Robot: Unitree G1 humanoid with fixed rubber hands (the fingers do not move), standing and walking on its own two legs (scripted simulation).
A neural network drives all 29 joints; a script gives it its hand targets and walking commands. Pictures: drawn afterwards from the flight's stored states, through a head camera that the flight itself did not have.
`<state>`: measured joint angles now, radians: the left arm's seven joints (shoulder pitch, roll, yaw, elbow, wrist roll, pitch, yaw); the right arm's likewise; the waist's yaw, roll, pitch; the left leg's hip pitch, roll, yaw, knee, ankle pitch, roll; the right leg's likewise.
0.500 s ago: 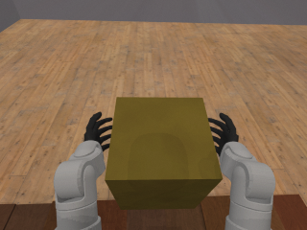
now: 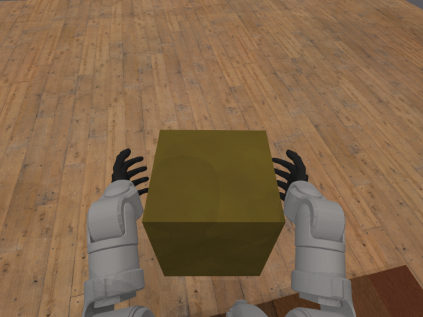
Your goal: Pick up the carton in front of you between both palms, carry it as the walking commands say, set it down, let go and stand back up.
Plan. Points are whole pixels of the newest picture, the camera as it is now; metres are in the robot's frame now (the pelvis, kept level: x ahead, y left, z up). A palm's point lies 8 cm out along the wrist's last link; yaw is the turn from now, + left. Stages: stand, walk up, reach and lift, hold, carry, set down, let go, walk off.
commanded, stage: carry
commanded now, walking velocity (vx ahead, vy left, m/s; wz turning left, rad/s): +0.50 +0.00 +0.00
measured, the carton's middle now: (212, 207) +0.35 -0.03 +0.00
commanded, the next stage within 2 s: none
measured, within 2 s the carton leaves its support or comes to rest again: neither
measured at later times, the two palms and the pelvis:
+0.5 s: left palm (125, 66) +0.69 +0.15 +0.12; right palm (244, 60) +0.73 -0.16 +0.11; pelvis +0.38 -0.04 -0.01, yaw +4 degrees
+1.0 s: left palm (155, 41) +1.07 +0.10 +0.00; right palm (236, 40) +1.05 -0.20 +0.01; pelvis +0.73 -0.04 -0.06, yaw +0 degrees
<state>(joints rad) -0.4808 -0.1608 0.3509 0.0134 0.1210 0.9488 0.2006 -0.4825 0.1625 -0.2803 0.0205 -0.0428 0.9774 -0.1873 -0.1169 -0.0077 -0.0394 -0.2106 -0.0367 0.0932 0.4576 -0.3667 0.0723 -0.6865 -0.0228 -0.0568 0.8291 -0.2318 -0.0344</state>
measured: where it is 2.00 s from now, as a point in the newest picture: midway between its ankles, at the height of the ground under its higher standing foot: (190, 139)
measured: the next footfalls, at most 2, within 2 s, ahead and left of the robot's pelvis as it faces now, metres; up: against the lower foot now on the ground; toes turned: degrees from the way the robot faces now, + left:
right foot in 0.12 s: +0.25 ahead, -0.07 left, -0.01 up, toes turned +0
left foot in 0.60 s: +0.65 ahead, +0.03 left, -0.05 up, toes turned +7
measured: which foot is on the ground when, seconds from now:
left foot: down 0.00-0.12, up 0.14-0.58, down 0.60-1.00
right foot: up 0.00-0.10, down 0.12-0.60, up 0.62-1.00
